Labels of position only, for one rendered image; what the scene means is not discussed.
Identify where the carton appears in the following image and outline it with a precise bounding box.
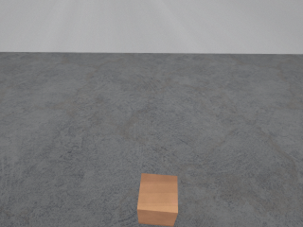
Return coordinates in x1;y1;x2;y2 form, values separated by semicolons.
136;173;178;227

